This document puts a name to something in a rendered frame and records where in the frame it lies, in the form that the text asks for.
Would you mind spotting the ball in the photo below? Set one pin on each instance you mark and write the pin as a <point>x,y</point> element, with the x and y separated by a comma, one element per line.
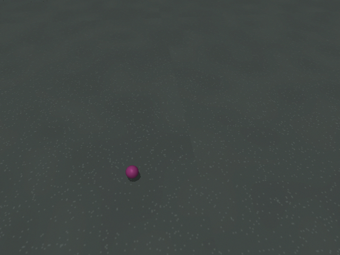
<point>132,171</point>

